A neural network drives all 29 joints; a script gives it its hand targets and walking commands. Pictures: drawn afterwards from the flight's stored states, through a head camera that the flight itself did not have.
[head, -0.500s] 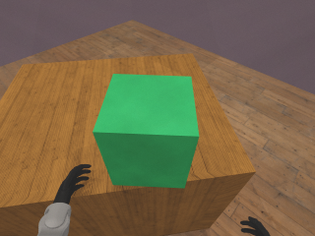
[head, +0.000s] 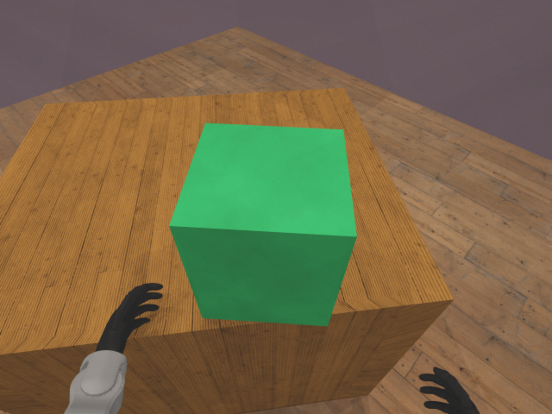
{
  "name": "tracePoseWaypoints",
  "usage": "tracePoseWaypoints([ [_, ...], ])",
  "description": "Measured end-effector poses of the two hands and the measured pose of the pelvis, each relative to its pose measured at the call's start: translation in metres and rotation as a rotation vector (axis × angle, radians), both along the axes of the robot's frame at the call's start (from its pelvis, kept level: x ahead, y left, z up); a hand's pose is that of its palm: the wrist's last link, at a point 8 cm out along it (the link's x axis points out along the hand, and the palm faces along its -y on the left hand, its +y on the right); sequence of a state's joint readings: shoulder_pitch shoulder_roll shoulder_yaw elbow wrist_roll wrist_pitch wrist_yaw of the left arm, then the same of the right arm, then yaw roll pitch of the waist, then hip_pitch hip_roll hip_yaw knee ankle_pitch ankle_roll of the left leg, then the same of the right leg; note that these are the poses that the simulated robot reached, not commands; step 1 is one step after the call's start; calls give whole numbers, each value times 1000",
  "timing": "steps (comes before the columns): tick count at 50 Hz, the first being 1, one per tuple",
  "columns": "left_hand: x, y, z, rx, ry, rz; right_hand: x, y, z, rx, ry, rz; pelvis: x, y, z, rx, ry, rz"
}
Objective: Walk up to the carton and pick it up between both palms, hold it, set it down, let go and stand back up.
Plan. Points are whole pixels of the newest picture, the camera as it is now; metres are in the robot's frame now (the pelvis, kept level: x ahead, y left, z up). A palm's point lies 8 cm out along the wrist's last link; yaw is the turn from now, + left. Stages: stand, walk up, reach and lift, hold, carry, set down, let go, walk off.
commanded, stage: stand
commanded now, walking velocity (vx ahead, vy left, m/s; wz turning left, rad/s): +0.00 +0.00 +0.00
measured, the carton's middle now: (269, 229) +0.38 +0.02 +0.05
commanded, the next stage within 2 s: none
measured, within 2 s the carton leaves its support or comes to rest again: neither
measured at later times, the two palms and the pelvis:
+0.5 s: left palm (114, 342) +0.22 +0.24 -0.01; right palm out of the picture +0.13 -0.25 -0.08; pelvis +0.00 +0.00 +0.00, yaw +2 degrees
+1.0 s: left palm (111, 346) +0.22 +0.24 -0.01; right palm (457, 406) +0.15 -0.25 -0.08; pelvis +0.01 +0.00 +0.00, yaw +5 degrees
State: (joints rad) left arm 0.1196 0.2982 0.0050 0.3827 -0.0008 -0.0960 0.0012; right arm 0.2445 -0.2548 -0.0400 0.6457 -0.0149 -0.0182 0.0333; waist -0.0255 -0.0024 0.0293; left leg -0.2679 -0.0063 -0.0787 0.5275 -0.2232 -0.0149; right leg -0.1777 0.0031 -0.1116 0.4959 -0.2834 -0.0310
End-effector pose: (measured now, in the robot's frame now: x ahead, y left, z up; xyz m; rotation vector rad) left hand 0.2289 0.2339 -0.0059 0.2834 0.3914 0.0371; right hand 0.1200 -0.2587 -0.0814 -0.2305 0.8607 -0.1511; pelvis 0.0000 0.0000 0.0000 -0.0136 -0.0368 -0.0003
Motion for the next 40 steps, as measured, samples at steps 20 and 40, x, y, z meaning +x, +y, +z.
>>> tracePoseWaypoints([
  [20, -3, 3, 0, -9, -4, 5, 8, 6, 1, 1, -10, 25, -1, 4, 0, -1, 0, 22],
  [40, -7, 5, -1, -21, -12, 39, 16, 7, 0, -3, 0, 63, 5, 1, -2, 3, 3, 59],
])
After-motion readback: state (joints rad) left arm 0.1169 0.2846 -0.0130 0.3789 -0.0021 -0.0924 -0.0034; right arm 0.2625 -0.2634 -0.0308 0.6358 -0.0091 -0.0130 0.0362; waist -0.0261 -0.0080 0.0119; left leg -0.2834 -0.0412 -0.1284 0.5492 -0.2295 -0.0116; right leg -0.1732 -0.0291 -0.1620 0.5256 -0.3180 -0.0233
